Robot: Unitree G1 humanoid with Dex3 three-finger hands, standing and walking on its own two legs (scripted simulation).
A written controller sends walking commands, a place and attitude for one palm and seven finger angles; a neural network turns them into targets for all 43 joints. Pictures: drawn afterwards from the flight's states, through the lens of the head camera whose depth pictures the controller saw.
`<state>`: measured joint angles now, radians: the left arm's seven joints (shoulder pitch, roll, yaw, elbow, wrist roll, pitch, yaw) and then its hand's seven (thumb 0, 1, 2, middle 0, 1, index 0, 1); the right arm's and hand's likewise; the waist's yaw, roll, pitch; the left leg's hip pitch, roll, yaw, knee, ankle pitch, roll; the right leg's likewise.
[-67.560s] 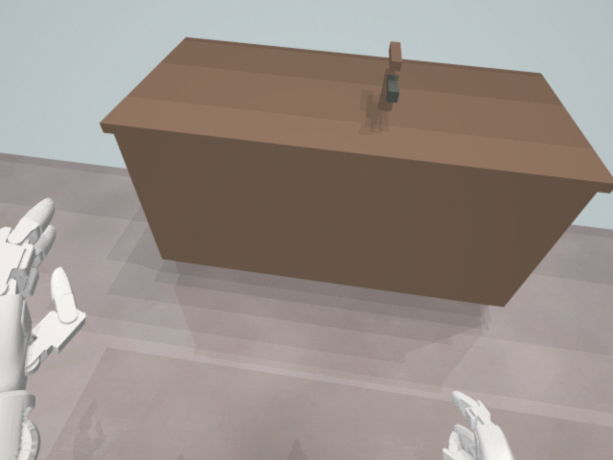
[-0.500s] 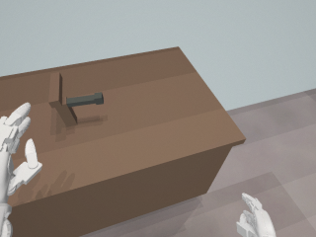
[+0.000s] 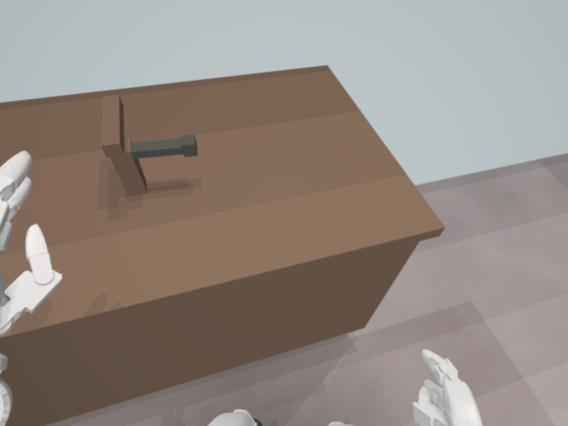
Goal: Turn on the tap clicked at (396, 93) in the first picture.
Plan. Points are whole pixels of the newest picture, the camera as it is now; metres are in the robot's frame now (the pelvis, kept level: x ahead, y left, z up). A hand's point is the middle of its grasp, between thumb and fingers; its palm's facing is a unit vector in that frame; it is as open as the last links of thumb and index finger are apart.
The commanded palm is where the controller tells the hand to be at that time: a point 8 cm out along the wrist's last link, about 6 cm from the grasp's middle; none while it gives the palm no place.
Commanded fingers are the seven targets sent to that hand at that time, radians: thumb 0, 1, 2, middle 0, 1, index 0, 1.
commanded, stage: step back with the hand held close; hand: left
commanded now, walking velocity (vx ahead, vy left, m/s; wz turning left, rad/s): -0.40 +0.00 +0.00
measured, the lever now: (189, 145) +0.56 +0.21 +0.04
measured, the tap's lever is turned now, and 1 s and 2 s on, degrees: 84 84 84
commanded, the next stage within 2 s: stop stepping back and stand still in 0.52 s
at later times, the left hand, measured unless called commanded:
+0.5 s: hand (29, 364) +0.14 +0.22 +0.17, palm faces +0.34 -0.85 -0.40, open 7.4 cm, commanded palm +0.09 +0.25 +0.19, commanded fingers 0.00 0.90 0.90 -0.20 -0.30 -0.20 -0.30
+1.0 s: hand out of the picture +0.00 +0.21 +0.18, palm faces +0.42 -0.82 -0.38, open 7.4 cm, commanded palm -0.06 +0.24 +0.19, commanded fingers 0.00 0.90 0.90 -0.20 -0.30 -0.20 -0.30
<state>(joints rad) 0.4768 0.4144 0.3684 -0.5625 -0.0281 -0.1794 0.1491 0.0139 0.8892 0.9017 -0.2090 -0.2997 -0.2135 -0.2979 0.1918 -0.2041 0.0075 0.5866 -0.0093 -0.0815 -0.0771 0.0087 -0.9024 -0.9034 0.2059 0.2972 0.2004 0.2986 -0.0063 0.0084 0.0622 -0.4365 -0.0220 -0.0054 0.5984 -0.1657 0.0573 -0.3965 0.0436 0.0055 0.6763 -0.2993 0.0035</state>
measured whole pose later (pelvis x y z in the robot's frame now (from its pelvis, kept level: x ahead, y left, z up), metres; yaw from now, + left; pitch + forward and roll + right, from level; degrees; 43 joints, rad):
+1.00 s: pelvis -0.21 -0.04 +0.00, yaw +1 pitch -2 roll +1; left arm 0.49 0.39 0.38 -0.48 -0.04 -0.15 0.15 0.02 0.89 0.90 -0.21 -0.30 -0.21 -0.30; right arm 0.29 -0.20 -0.02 0.67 0.01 -0.15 -0.05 0.01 -0.90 -0.90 0.20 0.30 0.20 0.30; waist -0.04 -0.04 -0.02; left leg -0.24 0.00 0.01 0.60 -0.33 0.01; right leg -0.45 0.00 0.00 0.88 -0.40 0.01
